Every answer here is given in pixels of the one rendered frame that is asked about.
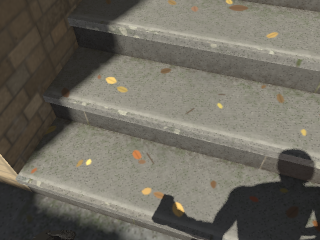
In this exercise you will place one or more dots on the left robot hand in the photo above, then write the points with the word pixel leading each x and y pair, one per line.
pixel 55 235

